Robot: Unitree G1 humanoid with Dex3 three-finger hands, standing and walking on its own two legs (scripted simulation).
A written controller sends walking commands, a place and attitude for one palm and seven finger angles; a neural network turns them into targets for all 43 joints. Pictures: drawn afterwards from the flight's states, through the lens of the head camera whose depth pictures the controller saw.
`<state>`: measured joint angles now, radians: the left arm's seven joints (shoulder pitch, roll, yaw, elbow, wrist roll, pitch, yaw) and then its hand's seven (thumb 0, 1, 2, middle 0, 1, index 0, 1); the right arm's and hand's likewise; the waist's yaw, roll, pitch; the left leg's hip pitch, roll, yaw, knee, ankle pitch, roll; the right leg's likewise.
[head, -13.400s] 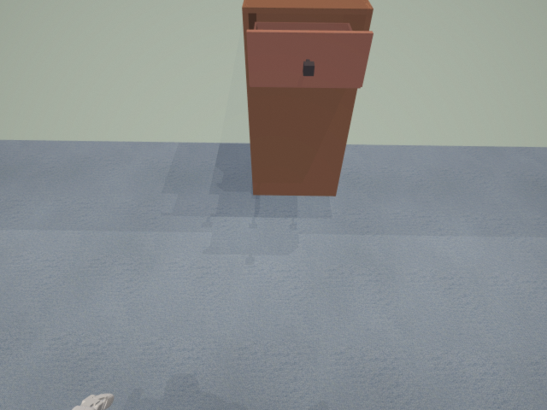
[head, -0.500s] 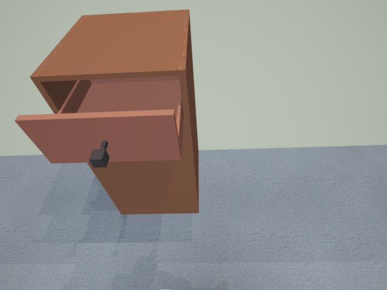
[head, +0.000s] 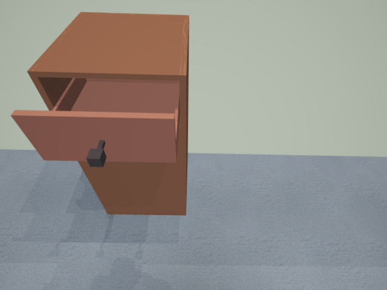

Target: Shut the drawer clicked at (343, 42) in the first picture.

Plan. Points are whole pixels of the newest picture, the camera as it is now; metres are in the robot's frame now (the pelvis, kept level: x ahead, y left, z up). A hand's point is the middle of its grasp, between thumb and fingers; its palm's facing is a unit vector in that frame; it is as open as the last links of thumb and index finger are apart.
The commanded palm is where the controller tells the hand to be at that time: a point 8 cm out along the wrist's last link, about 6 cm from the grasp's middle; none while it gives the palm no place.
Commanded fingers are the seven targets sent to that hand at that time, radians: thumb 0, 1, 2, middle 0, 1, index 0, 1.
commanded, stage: look again from close up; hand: left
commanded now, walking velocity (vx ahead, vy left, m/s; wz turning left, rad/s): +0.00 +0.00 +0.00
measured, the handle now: (98, 152) +0.43 +0.27 +0.01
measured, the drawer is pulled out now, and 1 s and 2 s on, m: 0.16 0.16 0.16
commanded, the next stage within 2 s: raise the hand and make a fist in 0.34 s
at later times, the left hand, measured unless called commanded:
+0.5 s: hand out of the picture +0.05 +0.18 -0.16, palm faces +0.09 -0.97 -0.21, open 7.3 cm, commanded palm +0.12 +0.22 -0.07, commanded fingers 0.00 0.90 0.90 -0.28 -0.39 -0.28 -0.39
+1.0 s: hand (92, 277) +0.15 +0.20 -0.01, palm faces +0.22 -0.97 -0.08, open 5.2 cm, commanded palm +0.16 +0.24 +0.00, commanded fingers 0.00 0.90 0.90 -0.78 -0.93 -0.78 -0.93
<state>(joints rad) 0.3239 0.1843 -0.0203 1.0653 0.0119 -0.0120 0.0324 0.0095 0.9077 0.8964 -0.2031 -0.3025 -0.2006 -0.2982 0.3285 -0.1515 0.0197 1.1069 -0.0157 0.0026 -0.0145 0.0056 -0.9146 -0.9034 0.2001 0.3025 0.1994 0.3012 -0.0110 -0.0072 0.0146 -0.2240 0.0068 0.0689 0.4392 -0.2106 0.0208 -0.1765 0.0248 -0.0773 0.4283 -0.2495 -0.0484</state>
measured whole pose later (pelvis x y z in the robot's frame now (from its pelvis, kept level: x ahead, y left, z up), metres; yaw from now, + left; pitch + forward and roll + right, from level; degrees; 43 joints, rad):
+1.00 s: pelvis -0.02 -0.02 -0.07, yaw +3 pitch +10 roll -1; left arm 0.53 0.21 0.16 -0.05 -0.25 -0.51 -0.16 0.03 0.90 0.90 -0.60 -0.73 -0.59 -0.72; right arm 0.14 -0.25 -0.03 0.50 0.01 -0.20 -0.04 0.01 -0.91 -0.90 0.20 0.30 0.20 0.30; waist 0.05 0.00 -0.11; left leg -0.77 0.03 -0.01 1.04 -0.45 0.00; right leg -0.68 0.02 -0.16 1.01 -0.51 -0.08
